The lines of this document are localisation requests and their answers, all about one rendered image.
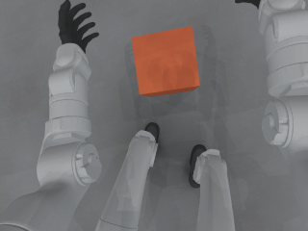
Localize left robot shin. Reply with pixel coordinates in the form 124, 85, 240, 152
128, 130, 155, 148

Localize robot right hand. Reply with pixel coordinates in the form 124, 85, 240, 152
235, 0, 261, 10

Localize robot right forearm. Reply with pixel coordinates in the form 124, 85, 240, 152
258, 0, 308, 98

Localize robot left foot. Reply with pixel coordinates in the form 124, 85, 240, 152
144, 122, 160, 143

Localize robot left hand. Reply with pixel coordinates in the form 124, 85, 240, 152
58, 0, 99, 54

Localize robot left upper arm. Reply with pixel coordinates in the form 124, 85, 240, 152
0, 141, 102, 231

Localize carton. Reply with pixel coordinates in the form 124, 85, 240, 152
131, 26, 200, 97

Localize robot left forearm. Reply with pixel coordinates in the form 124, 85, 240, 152
37, 43, 91, 178

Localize robot right upper arm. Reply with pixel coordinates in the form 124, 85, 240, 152
261, 95, 308, 228

